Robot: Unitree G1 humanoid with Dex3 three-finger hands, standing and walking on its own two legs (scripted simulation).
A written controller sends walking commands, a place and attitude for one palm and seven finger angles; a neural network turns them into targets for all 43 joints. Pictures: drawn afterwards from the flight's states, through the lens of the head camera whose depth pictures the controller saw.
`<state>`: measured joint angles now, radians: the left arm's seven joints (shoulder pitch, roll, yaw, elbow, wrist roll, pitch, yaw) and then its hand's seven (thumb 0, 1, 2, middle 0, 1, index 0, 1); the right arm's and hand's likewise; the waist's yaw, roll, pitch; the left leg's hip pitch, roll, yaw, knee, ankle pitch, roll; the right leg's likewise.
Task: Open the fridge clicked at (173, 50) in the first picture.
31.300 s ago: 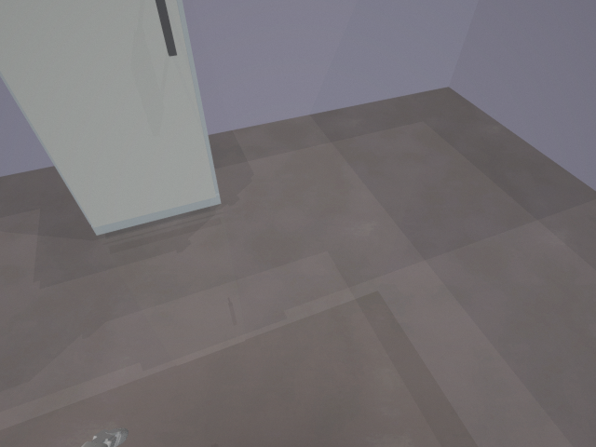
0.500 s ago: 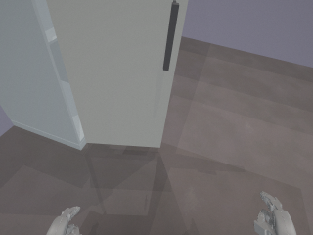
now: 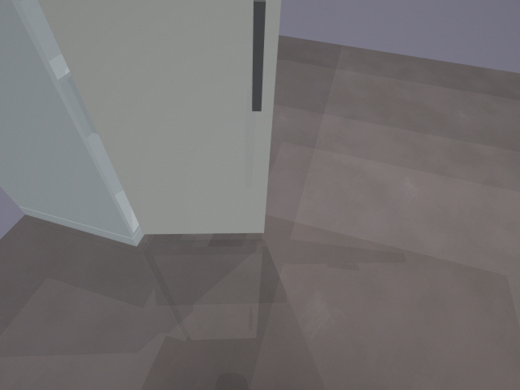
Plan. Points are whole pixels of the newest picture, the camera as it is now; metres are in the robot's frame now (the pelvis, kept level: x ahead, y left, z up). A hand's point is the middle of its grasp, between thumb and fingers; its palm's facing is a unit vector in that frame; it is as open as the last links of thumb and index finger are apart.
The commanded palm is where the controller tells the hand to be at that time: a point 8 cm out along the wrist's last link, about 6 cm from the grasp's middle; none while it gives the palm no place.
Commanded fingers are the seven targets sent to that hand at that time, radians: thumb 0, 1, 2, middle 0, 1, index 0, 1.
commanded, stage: let the arm hang, fingers relaxed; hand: right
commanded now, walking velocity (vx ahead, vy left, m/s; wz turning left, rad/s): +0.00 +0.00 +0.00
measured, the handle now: (257, 57) +0.80 +0.05 +0.12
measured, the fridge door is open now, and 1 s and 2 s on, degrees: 72 72 72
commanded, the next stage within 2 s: look to check the result in 0.44 s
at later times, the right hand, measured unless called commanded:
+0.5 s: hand out of the picture +0.02 -0.18 -0.18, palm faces -0.01 +0.98 -0.19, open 7.4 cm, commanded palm none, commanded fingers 0.00 -0.90 -0.90 0.20 0.30 0.20 0.30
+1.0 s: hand out of the picture +0.04 -0.18 -0.18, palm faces -0.03 +0.98 -0.20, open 7.4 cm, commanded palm none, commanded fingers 0.00 -0.90 -0.90 0.20 0.30 0.20 0.30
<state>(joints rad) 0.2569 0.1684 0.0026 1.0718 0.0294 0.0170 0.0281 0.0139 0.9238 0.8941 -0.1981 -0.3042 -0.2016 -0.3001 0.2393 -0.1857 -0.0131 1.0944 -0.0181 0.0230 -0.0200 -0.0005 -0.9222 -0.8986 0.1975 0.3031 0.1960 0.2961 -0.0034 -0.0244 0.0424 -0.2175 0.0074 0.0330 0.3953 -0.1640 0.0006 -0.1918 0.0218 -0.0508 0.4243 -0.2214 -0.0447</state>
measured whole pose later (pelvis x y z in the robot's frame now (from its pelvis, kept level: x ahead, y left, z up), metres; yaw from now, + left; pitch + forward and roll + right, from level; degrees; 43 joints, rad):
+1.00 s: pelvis +0.02 -0.01 +0.00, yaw +2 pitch -1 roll +0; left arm 0.24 0.17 0.01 1.14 0.02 -0.01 0.03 0.01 0.91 0.89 -0.20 -0.30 -0.20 -0.30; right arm 0.21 -0.16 -0.01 1.16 -0.02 0.00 -0.03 0.00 -0.91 -0.90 0.20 0.30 0.20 0.30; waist 0.01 -0.01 0.06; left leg -0.19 0.01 0.00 0.39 -0.18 -0.01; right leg -0.14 0.02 -0.08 0.39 -0.24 -0.05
